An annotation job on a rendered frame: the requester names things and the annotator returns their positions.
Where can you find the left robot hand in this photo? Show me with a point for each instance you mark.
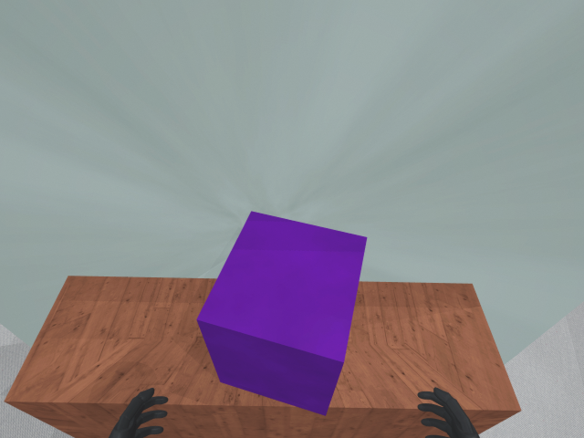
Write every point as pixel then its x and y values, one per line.
pixel 132 418

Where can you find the right robot hand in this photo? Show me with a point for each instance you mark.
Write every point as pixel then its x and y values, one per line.
pixel 456 424

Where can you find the pedestal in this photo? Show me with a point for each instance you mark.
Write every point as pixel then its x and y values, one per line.
pixel 107 338

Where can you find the carton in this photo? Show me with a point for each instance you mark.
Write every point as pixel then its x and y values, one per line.
pixel 277 319

